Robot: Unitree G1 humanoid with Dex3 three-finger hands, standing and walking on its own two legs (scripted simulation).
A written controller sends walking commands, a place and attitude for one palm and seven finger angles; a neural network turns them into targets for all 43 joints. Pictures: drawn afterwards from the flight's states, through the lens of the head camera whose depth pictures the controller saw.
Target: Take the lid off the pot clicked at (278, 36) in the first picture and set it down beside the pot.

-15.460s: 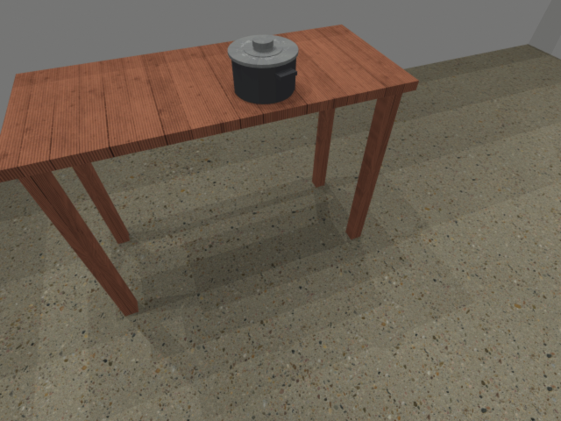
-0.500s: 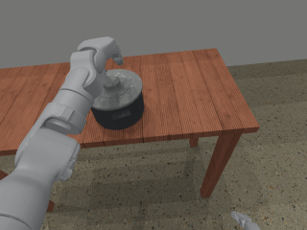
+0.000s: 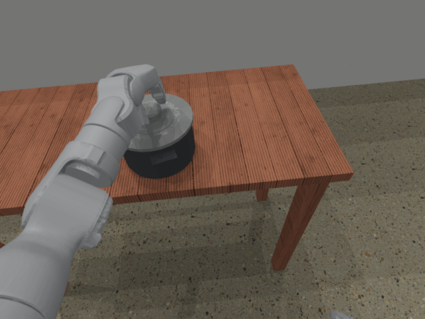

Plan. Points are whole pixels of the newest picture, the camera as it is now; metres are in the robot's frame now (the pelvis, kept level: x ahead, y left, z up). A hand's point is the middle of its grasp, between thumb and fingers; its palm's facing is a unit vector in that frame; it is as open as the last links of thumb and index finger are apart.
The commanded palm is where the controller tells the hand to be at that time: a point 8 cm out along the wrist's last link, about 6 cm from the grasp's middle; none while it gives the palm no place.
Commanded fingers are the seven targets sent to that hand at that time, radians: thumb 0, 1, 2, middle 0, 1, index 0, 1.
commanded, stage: lower the open fingers around the knob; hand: left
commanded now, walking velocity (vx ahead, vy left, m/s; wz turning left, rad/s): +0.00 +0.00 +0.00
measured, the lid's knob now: (149, 112) +0.51 +0.12 +0.12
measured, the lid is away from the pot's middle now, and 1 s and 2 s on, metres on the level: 0.00 0.00 0.00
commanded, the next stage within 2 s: close the fingers and squeeze the knob in 0.46 s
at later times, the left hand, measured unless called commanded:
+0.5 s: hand (147, 113) +0.47 +0.12 +0.15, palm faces -0.34 -0.08 -0.94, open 9.9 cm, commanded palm +0.46 +0.12 +0.21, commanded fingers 0.00 -0.34 1.59 -0.87 -0.08 -0.87 -0.08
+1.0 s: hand (145, 114) +0.47 +0.12 +0.15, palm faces -0.34 -0.10 -0.93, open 9.1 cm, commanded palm +0.46 +0.13 +0.21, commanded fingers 0.00 0.10 1.01 -0.60 -0.92 -0.60 -0.92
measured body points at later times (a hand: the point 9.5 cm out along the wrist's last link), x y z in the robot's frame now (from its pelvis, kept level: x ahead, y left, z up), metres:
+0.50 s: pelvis +0.01 +0.00 +0.00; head +0.03 -0.03 +0.45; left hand +0.48 +0.12 +0.20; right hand +0.10 -0.25 -0.14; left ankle +0.02 +0.10 -0.74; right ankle -0.05 -0.12 -0.74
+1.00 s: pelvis +0.01 +0.00 +0.00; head +0.03 -0.03 +0.45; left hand +0.48 +0.13 +0.20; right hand +0.10 -0.26 -0.13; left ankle +0.02 +0.10 -0.74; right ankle -0.05 -0.12 -0.74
